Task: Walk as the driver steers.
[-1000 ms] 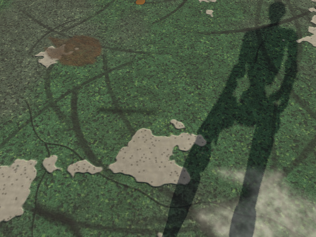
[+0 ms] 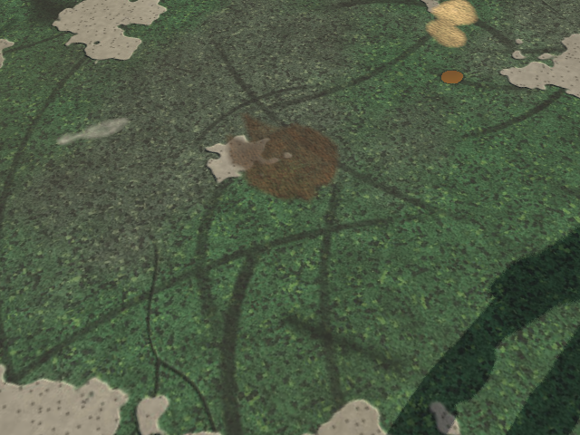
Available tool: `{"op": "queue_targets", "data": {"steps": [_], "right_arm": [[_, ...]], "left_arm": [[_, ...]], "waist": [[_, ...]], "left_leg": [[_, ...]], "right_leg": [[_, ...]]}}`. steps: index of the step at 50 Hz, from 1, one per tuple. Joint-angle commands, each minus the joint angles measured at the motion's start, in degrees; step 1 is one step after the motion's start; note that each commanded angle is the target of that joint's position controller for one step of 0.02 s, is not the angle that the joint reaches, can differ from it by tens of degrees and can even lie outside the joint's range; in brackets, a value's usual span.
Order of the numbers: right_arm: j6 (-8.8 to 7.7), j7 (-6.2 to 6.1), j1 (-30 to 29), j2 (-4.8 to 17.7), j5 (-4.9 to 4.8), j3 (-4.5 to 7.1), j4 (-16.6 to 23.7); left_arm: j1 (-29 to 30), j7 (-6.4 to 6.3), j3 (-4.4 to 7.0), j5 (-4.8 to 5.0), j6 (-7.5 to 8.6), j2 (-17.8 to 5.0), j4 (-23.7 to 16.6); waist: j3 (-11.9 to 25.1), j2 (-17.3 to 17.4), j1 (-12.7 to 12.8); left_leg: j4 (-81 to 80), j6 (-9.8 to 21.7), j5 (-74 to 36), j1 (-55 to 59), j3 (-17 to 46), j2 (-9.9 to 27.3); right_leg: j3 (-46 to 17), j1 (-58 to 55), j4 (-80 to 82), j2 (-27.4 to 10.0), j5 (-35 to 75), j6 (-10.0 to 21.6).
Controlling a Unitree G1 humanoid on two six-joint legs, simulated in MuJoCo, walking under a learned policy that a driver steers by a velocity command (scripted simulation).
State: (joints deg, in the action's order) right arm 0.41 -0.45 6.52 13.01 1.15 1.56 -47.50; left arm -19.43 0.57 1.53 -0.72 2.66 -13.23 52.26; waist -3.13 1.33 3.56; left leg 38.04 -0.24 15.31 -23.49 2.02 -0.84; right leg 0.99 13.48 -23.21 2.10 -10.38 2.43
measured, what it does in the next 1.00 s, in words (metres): steps on the spot, turning right: left foot, then right foot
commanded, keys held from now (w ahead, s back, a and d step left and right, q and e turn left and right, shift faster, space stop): e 0.60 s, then no key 0.28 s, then w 0.12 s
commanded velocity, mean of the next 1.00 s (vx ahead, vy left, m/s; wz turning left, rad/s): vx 0.04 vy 0.00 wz -0.39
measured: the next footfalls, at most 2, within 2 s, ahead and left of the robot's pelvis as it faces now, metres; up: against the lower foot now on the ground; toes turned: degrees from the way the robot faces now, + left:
left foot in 0.06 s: +0.09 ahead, +0.10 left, +0.00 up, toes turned -3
right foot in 0.44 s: +0.00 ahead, -0.10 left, +0.00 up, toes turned -18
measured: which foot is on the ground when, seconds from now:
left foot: up 0.00-0.04, down 0.06-0.44, up 0.46-0.94, down 0.96-1.00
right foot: down 0.00-0.06, up 0.08-0.42, down 0.44-0.96, up 0.98-1.00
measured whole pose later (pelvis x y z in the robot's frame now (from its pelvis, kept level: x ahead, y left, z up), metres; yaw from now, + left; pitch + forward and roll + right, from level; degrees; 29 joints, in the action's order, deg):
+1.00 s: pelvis +0.00 -0.01 -0.01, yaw -26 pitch +0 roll +0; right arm 1.0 -1.4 13.5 14.0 1.6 1.6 -47.3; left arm -14.3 -0.4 1.6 -1.1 -2.2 -14.5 46.3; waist -0.8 -1.6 -0.1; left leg 27.2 2.2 15.9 -11.0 0.1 -1.8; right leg -5.9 14.9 -33.4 6.3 -21.2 4.2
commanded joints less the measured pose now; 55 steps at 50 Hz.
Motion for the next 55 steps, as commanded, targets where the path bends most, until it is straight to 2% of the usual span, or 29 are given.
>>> {"op": "queue_targets", "data": {"steps": [1, 2, 3, 4, 5, 6, 7, 8, 10, 13, 18, 20, 21, 22, 23, 24, 25, 27, 29, 32, 37, 44, 47, 48, 49, 50, 51, 53, 55], "right_arm": [[-0.64, -1.27, 6.8, 5.1, -0.16, 1.02, 1.1], [-1.04, -1.73, 7.7, 6.2, 0.31, 1.28, 1.2], [-1.54, -2.32, 9.3, 9.1, 1.21, 1.77, 1.8], [-1.23, -2.51, 6.8, 14.1, 0.56, 2.79, 2.7], [-0.77, -2.38, 8.2, 12.9, -0.18, 3.05, 2.5], [-0.75, -2.36, 6.8, 9.4, -0.36, 2.09, 3.0], [-0.65, -2.47, 3.4, 7.0, -0.40, 1.47, 3.5], [-0.54, -2.70, 1.0, 6.1, -0.07, 1.15, 4.4], [-0.64, -2.97, 1.3, 6.2, 0.25, 1.19, 4.5], [-0.66, -2.76, 3.5, 7.3, 0.26, 1.72, 3.8], [-0.28, -1.32, 4.3, 10.8, 0.77, 3.13, 3.6], [0.13, -1.00, 3.7, 12.0, 0.46, 3.70, 3.6], [0.42, -0.91, 3.5, 12.3, 0.18, 3.91, 3.5], [0.69, -0.67, 5.6, 11.4, 0.34, 3.95, 2.9], [1.20, -0.18, 8.2, 6.7, 0.99, 3.00, 4.3], [2.25, -1.31, 0.3, 6.6, 0.69, 2.44, 7.9], [2.71, -1.51, -0.5, 7.9, 0.27, 2.67, 7.7], [1.99, -0.97, 2.6, 8.7, -0.65, 3.04, 5.6], [1.78, -0.43, 5.0, 9.6, 0.62, 3.47, 4.5], [2.18, -0.16, 5.4, 8.5, 0.08, 3.23, 4.5], [2.74, -0.54, 4.0, 8.0, -0.03, 2.79, 4.8], [2.24, -1.18, 4.8, 7.1, -0.96, 1.95, 4.1], [0.69, -1.15, 9.5, 5.2, 0.25, 1.14, 2.3], [-0.11, -1.47, 10.8, 7.2, 0.93, 1.31, 2.1], [-0.52, -1.49, 13.0, 12.4, 0.84, 2.30, 2.1], [-0.65, -0.87, 15.5, 15.9, 1.11, 3.69, 0.1], [-1.00, -0.52, 14.2, 13.2, 0.85, 3.16, -0.3], [-1.81, -0.18, 9.7, 9.8, -0.23, 2.39, 0.4], [-2.92, -0.04, 10.6, 8.7, -0.47, 2.19, -0.3]], "left_arm": [[4.3, -0.50, 2.91, 0.57, -1.13, -10.8, -4.4], [4.0, -0.69, 2.89, 0.78, -1.66, -10.1, -4.7], [3.2, -0.70, 2.17, 0.96, -1.77, -7.1, -6.0], [0.7, -0.86, 1.13, 1.51, -2.07, -2.1, -7.0], [0.4, -1.42, 2.33, 0.14, -3.02, -6.3, -6.4], [-0.1, -1.43, 3.34, -0.32, -3.77, -8.3, -5.8], [-0.5, -1.38, 3.65, -0.56, -4.43, -7.6, -5.1], [-0.7, -1.26, 3.86, -0.68, -5.00, -7.4, -5.0], [-0.6, -0.70, 3.95, -0.78, -5.74, -6.7, -5.1], [2.7, 0.25, 3.51, -0.25, -6.49, -5.3, -7.0], [6.4, 1.37, 3.06, 0.28, -6.91, -5.8, -10.4], [5.3, 1.53, 3.06, 0.43, -6.44, -5.8, -10.9], [3.7, 1.40, 3.05, 0.31, -5.91, -5.8, -10.6], [2.9, 0.92, 3.48, -0.30, -5.16, -7.8, -10.3], [2.7, 0.22, 4.66, -0.82, -4.39, -14.3, -11.5], [-0.7, 0.16, 6.28, -0.67, -4.34, -19.6, -11.3], [-0.6, -0.04, 5.68, -0.49, -4.48, -16.4, -10.8], [7.1, -0.54, 4.52, -0.06, -4.93, -12.5, -12.4], [8.2, -0.71, 4.05, 0.59, -4.79, -11.0, -13.3], [5.8, -0.65, 4.05, 0.72, -4.22, -11.0, -12.9], [3.5, -1.17, 3.44, -0.09, -3.92, -10.4, -11.9], [5.8, -1.14, 2.51, -0.82, -3.95, -10.4, -10.6], [5.8, -1.32, 1.96, -0.02, -4.53, -9.3, -9.1], [6.2, -1.22, 1.15, -0.13, -4.25, -6.6, -9.7], [8.0, -0.99, 0.64, 0.30, -3.72, -4.8, -11.1], [11.5, -1.07, 1.37, -1.08, -3.34, -8.0, -12.1], [11.8, -0.85, 2.14, -1.59, -2.83, -9.8, -12.0], [7.3, 0.49, 2.31, -1.51, -2.10, -9.3, -9.4], [7.8, 1.58, 2.15, -1.96, -1.63, -8.0, -8.4]], "waist": [[5.9, -8.3, -5.4], [5.2, -6.6, -5.7], [6.9, -0.4, -5.4], [6.2, 11.2, -2.9], [6.7, 11.8, -5.3], [5.2, 6.4, -3.6], [3.3, 4.5, -2.0], [3.0, 5.3, -1.0], [3.6, 6.0, -1.0], [4.8, 6.7, -2.6], [6.3, 9.0, -4.5], [6.6, 8.2, -3.4], [6.6, 6.6, -2.1], [5.8, 0.6, -1.8], [5.2, -16.2, -3.6], [2.5, -18.3, 0.7], [1.6, -9.9, -0.4], [0.8, -7.5, -4.2], [4.0, -8.1, -4.4], [5.6, -6.2, -3.7], [4.4, -7.8, -2.0], [3.6, -7.8, -2.3], [3.7, -5.2, -5.1], [2.7, 0.1, -5.5], [2.0, 8.4, -6.5], [-3.2, 10.7, -8.6], [-6.3, 6.4, -6.7], [-4.9, 6.0, -3.4], [-2.7, 5.4, -4.0]], "left_leg": [[-8.9, 1.0, -3.0, 12.1, -2.5, -1.3], [-14.0, 1.8, -5.0, 15.8, 0.0, 0.9], [-17.8, 3.7, -6.7, 20.5, 8.5, 10.4], [-21.9, 9.1, -17.3, 20.8, 18.2, 21.1], [-22.3, 15.6, -22.2, 16.2, 20.5, 25.5], [-22.8, 16.1, -22.1, 14.3, 17.1, 22.8], [-23.0, 14.4, -20.8, 12.1, 12.1, 19.6], [-23.2, 12.7, -20.1, 11.5, 8.2, 17.2], [-21.7, 12.3, -25.2, 12.9, 3.3, 15.1], [-20.4, 12.6, -24.8, 15.5, 0.8, 15.9], [-17.3, 12.0, -22.5, 15.2, -0.9, 18.2], [-14.2, 10.2, -20.8, 14.1, -2.0, 18.4], [-10.9, 7.6, -16.9, 11.4, -4.0, 17.5], [-4.4, 3.6, -8.4, 6.5, -7.1, 15.2], [11.2, -1.3, 14.9, -6.5, -12.7, 7.9], [18.2, -1.7, 22.0, -12.0, -5.5, 1.3], [22.8, -1.6, 18.2, -12.0, -1.5, 3.1], [22.4, -1.1, 8.9, -11.0, 0.0, 3.6], [24.7, -1.5, 5.5, -9.7, -0.6, 2.7], [23.5, -2.3, 4.1, -10.1, -0.5, 2.3], [14.9, -2.2, 5.6, -7.7, -0.5, 2.2], [0.2, 0.3, 8.0, 5.9, -1.4, 0.0], [-16.2, 2.6, 2.7, 19.4, -3.1, -1.1], [-20.4, 4.3, 9.5, 24.3, 5.2, 5.3], [-27.4, 8.9, 23.7, 26.8, 20.3, 14.7], [-33.6, 14.0, 30.1, 20.3, 30.9, 22.1], [-34.2, 15.1, 29.4, 17.4, 30.3, 21.6], [-34.3, 12.2, 21.5, 18.6, 21.6, 16.0], [-33.5, 11.5, 11.8, 20.7, 15.1, 12.6]], "right_leg": [[-13.9, 2.6, 0.4, -12.1, 21.1, 7.4], [-15.2, 5.8, -1.4, -10.9, 13.5, 5.3], [-13.8, 10.0, -6.9, -7.9, 2.9, 2.8], [-4.1, 15.8, -17.3, 1.7, -16.0, 0.4], [-0.9, 15.4, -30.3, 2.2, -26.5, -0.1], [-2.9, 15.4, -36.5, 0.5, -24.3, -0.3], [-3.1, 15.1, -38.9, -0.6, -20.9, -1.0], [-2.7, 15.0, -40.0, -1.1, -18.2, -1.7], [-1.5, 15.1, -40.3, -1.0, -15.7, -3.3], [-0.5, 14.1, -33.4, -1.8, -14.8, -4.3], [2.8, 6.4, -20.2, -1.6, -15.8, -2.5], [4.2, 2.2, -12.8, -1.0, -12.3, -1.1], [4.4, -2.3, -5.7, -0.2, -6.8, -0.2], [-1.3, -6.7, 2.4, -2.0, -2.3, 0.7], [-22.7, -12.1, 7.7, -18.0, 8.6, 4.0], [-30.6, -5.5, 7.2, -24.7, 23.0, 12.4], [-26.0, -5.6, 6.6, -21.6, 22.0, 13.3], [-18.8, -4.8, 6.6, -14.2, 15.9, 9.8], [-16.6, -7.1, 5.5, -11.8, 21.1, 9.4], [-17.0, -10.2, 5.3, -12.0, 22.0, 9.8], [-19.0, -10.8, 6.0, -12.7, 18.0, 10.6], [-20.7, -4.1, 4.1, -12.1, 16.9, 10.2], [-22.2, 3.9, 4.2, -8.3, -14.1, 7.5], [-20.4, 11.0, 0.0, -5.0, -22.7, 5.2], [-10.3, 19.5, -11.0, 2.4, -22.9, 2.8], [-4.9, 23.0, -20.9, 4.3, -20.4, 1.9], [-7.0, 23.4, -26.2, 1.1, -16.6, 1.6], [-5.3, 22.0, -28.8, -1.2, -10.7, 0.0], [-2.3, 21.6, -29.6, -2.0, -6.9, -1.1]]}}
Velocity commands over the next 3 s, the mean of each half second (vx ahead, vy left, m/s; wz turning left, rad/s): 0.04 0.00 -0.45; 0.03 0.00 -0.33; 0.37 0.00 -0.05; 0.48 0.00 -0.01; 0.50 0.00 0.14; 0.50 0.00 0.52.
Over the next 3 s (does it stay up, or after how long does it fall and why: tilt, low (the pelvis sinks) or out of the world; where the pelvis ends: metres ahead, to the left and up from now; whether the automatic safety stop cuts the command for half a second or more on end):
stays up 0.88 -0.42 -0.03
